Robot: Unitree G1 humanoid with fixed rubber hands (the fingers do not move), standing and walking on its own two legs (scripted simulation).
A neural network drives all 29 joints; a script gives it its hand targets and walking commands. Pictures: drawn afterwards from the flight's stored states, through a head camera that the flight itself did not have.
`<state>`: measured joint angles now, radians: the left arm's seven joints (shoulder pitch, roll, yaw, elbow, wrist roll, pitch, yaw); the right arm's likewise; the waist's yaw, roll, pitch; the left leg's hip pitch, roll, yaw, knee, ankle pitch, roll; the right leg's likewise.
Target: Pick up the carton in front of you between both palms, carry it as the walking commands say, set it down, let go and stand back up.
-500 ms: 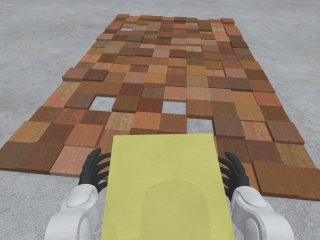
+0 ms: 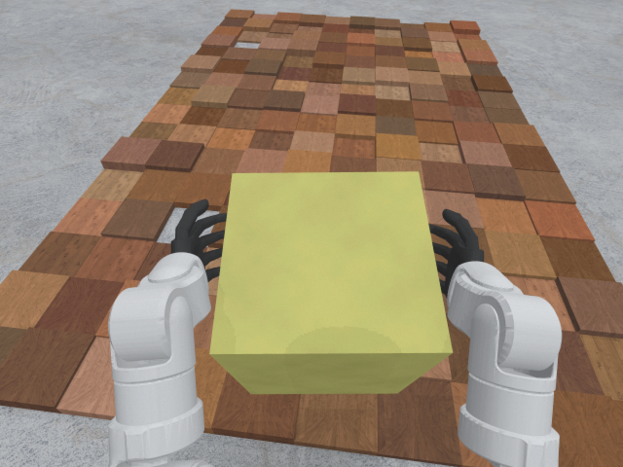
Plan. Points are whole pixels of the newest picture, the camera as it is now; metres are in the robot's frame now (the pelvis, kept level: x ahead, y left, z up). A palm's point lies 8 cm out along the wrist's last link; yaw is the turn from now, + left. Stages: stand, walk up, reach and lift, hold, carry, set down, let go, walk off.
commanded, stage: carry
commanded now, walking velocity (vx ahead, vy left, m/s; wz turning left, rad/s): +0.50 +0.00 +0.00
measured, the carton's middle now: (324, 296) +0.33 +0.00 +0.07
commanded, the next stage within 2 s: none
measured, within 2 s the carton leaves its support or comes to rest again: neither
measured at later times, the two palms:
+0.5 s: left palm (233, 107) +0.69 +0.17 +0.14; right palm (398, 111) +0.70 -0.13 +0.13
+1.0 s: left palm (244, 19) +1.02 +0.20 +0.19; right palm (374, 26) +1.00 -0.10 +0.18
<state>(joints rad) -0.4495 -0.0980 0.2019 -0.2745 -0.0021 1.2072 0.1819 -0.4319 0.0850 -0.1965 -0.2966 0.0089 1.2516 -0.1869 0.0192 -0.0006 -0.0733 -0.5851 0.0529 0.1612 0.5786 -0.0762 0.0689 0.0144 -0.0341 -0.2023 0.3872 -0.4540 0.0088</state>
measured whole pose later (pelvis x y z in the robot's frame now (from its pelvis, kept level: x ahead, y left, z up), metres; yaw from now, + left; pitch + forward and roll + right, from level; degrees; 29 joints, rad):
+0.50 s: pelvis +0.35 +0.01 +0.00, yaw +2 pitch +5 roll -2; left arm -0.51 -0.13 0.24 -0.29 0.01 1.09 0.17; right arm -0.50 0.09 -0.24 -0.30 0.04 1.13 -0.19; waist 0.00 0.03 0.04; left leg -0.14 0.04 0.10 0.72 -0.42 0.05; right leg -0.66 0.02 -0.19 0.72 -0.14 -0.12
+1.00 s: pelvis +0.67 +0.06 +0.05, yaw +0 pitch +4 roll +1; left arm -0.56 -0.09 0.31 -0.12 0.03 1.18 0.15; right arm -0.55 0.12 -0.24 -0.12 -0.04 1.21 -0.19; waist -0.06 -0.01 -0.04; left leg -0.47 -0.01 0.14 0.62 -0.22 0.09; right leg -0.41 -0.01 0.00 1.18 -0.42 -0.05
